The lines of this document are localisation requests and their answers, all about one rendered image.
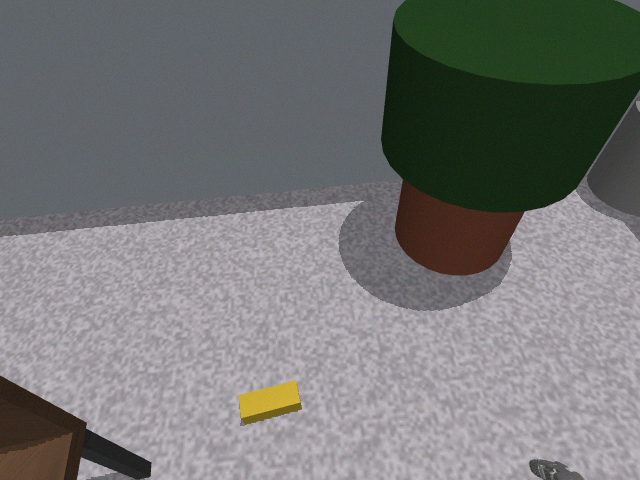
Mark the chair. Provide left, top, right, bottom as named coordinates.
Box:
left=0, top=376, right=151, bottom=480

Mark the potted plant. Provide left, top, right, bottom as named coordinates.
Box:
left=381, top=0, right=640, bottom=276

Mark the right robot hand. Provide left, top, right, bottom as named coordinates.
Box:
left=529, top=459, right=585, bottom=480

